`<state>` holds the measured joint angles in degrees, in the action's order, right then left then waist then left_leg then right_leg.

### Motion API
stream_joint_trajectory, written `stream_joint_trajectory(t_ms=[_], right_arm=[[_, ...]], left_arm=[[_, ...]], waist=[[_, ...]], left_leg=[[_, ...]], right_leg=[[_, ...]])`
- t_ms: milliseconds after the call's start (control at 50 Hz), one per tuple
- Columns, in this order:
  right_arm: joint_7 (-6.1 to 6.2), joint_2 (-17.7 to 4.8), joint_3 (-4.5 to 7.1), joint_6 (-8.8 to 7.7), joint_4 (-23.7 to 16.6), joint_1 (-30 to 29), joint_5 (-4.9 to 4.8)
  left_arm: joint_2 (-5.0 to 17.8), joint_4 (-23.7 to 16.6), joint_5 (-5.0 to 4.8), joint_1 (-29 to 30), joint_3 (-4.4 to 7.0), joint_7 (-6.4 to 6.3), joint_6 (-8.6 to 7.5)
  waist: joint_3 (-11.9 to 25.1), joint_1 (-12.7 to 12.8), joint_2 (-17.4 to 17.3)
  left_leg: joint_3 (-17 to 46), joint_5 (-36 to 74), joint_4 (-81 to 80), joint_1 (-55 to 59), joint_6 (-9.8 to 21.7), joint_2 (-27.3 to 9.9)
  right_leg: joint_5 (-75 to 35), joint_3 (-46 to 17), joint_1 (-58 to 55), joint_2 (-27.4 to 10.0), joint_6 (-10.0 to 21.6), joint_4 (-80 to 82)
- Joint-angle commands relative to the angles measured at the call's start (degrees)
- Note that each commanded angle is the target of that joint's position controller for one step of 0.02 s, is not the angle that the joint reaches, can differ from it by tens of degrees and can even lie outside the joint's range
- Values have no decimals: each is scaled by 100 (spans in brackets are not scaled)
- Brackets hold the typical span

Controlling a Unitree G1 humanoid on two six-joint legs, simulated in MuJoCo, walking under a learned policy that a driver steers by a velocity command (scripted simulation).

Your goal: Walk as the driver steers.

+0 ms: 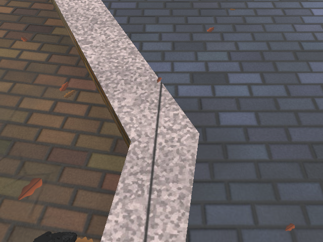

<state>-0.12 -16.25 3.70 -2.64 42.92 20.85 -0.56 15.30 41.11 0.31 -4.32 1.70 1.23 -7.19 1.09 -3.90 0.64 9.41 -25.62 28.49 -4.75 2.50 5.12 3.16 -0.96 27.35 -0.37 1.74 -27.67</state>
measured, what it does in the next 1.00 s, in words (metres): walks ahead: left foot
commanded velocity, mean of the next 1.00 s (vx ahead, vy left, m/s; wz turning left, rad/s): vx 0.50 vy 0.00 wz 0.04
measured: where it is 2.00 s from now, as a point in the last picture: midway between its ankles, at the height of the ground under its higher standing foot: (159, 125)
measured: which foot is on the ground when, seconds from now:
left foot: down 0.00-0.02, up 0.04-0.50, down 0.52-1.00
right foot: down 0.00-0.52, up 0.54-1.00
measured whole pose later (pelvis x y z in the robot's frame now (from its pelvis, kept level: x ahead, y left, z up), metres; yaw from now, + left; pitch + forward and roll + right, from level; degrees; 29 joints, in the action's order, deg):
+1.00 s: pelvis +0.53 +0.00 +0.01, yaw +1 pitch +2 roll +2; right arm -0.4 -15.9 2.9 -3.8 48.9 22.7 -1.2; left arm 14.7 43.1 -0.8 -2.0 1.1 2.3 -4.4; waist 0.1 -4.7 2.2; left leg -1.6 -18.4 13.0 3.3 0.4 2.1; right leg -0.3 -0.6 32.7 -3.6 1.6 -30.8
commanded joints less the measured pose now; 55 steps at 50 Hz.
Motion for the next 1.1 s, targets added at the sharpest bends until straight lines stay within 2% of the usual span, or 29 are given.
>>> stream_joint_trajectory(t_ms=[20,40,60,80,100,140,180,300,380,420,460,500,520,540,560,580,600,620,640,660,740,840,940,1000,1020,1040,1060,1080,1100], right_arm=[[15,-41,-64,-126,-460,641,-44],[9,-309,-53,-179,-419,573,-94],[-4,-697,50,-193,-509,-61,-166],[0,-680,37,-192,-618,-482,-110],[-4,-603,43,-195,-695,-742,-4],[-17,-448,53,-165,-669,-536,13],[-8,-304,25,-130,-631,-449,17],[-33,-69,-75,-189,-888,-1506,9],[-137,-59,-74,-239,-1090,-2161,-51],[-202,-98,-53,-272,-1202,-2322,-73],[-226,-220,-4,-311,-1186,-2113,-50],[-165,-563,191,-317,-838,-918,10],[-100,-909,303,-305,-634,159,58],[-89,-1498,414,-280,-553,522,109],[-100,-961,288,-251,-494,733,27],[-99,-756,185,-252,-505,297,26],[-105,-622,126,-245,-557,-130,44],[-143,-465,66,-252,-568,-421,75],[-173,-354,29,-291,-576,-606,118],[-179,-322,27,-318,-542,-674,85],[-135,-535,77,-396,-295,-529,67],[-35,-719,93,-323,-31,-198,13],[-20,-928,141,-203,307,214,-75],[22,-1028,178,-91,419,115,-78],[32,-1030,171,-51,421,-2,-67],[47,-890,112,-23,385,6,-17],[77,-599,-26,-28,217,115,135],[25,14,-175,-154,173,808,49],[-8,-601,-67,-263,220,402,-71]], left_arm=[[1700,122,99,-2073,570,-40,-49],[1285,228,-89,-2281,486,18,0],[925,149,-124,-1916,378,1,37],[793,53,-64,-1512,316,-16,89],[654,32,-28,-1249,254,-3,115],[528,37,16,-1065,199,6,88],[624,118,-21,-1132,224,1,50],[883,407,-120,-1530,282,-76,129],[961,614,-179,-1925,289,-78,221],[1004,710,-192,-2002,304,-95,284],[1151,732,-207,-1902,355,-143,344],[1104,714,-204,-1728,328,-163,382],[872,577,-85,-1635,218,-173,359],[191,447,-23,-2359,-5,-132,227],[615,554,-129,-2183,78,-72,115],[954,356,-268,-1530,183,-42,65],[888,241,-246,-1127,168,-53,53],[813,222,-157,-999,176,-59,77],[771,246,-118,-1135,201,-58,137],[677,307,-136,-1283,194,-62,216],[509,195,-64,-933,170,-118,364],[325,-17,-45,70,87,-41,279],[421,-263,-119,820,68,84,204],[633,-204,-127,497,135,138,151],[795,-45,-115,-43,227,125,135],[1087,245,-92,-943,369,85,135],[1535,414,-50,-1923,472,36,161],[1743,520,-33,-2038,506,78,207],[1120,450,-157,-1901,341,101,218]], waist=[[1892,750,1258],[1813,897,1488],[881,978,812],[426,867,391],[-1,741,212],[-65,465,516],[2,402,533],[-173,721,376],[-381,966,348],[-480,934,390],[-376,720,430],[372,53,334],[1198,-419,-29],[2011,-97,-1536],[2239,-310,-1309],[1206,-271,-909],[671,-100,-475],[293,85,-304],[197,314,-458],[182,435,-573],[-103,515,-440],[-331,205,-438],[-540,-32,-460],[-404,230,-597],[-82,547,-581],[559,890,-456],[1463,1147,377],[1935,707,1964],[1551,927,1212]], left_leg=[[-289,982,3602,-2745,-59,23],[-13,-802,4346,-3814,-110,-11],[47,-364,4680,-4278,-62,-335],[-214,136,4527,-4192,-44,-603],[-348,481,4136,-4052,-37,-782],[-431,837,3661,-3445,-84,-1008],[-589,1012,3286,-3300,-156,-1028],[-803,2559,1283,-3230,-251,-985],[-926,2825,498,-3088,-188,-790],[-921,2534,270,-3129,-62,-750],[-973,2181,56,-2713,98,-647],[-1201,2344,-236,-884,395,-413],[-341,2478,-33,849,743,-1232],[2338,1840,-301,2948,1721,-2733],[3355,776,-951,3002,1792,-2837],[2537,801,-1091,2242,1500,-2598],[1819,1333,-1198,1382,1332,-2355],[1345,1894,-1393,671,1261,-2112],[1000,2248,-1570,173,1201,-1924],[802,2356,-1747,-94,1199,-1826],[159,2746,-2135,-535,1236,-1725],[-449,2704,-2218,-476,968,-1506],[-352,2361,-1971,337,866,-1847],[-313,3180,-1480,785,700,-1991],[-505,4086,-791,773,586,-1801],[-728,4448,324,425,435,-1498],[-1014,2748,2213,-691,219,-1100],[-772,-636,3896,-2946,-131,-77],[-209,-764,4408,-3642,-79,-411]], right_leg=[[620,-3131,-4503,-2015,1617,248],[2048,-4421,-4701,-2281,1759,986],[2625,-3720,-4023,-2075,1433,1072],[2278,-2976,-3260,-1824,1211,1146],[1727,-2455,-2558,-1560,1139,1337],[849,-1874,-1900,-1268,1092,1567],[123,-1422,-1767,-1169,1155,1698],[-668,-629,-1966,-1022,1007,1821],[-478,-640,-2315,-1170,963,1691],[-674,-728,-2637,-1331,914,1509],[-1369,-733,-2851,-1420,828,1185],[-2877,-337,-2571,-1036,614,-213],[-1808,-133,-1519,-766,426,-1766],[1731,79,833,256,-9,-3982],[2932,-677,1592,187,44,-4681],[2532,-607,1985,-107,94,-4851],[2024,-415,1865,-367,88,-4622],[1699,-351,1667,-506,46,-4274],[1458,-378,1288,-653,24,-4023],[1357,-350,1056,-695,0,-3908],[547,-280,1267,-741,-167,-3260],[-862,-68,1025,-589,-196,-1445],[-584,-20,945,-413,-88,-423],[22,75,397,-263,145,-88],[76,237,-355,-87,277,64],[-48,214,-1635,-115,474,-23],[-302,-1118,-3272,-1251,839,-144],[1081,-3797,-4806,-2179,1754,701],[1977,-3831,-4579,-2028,1555,1039]])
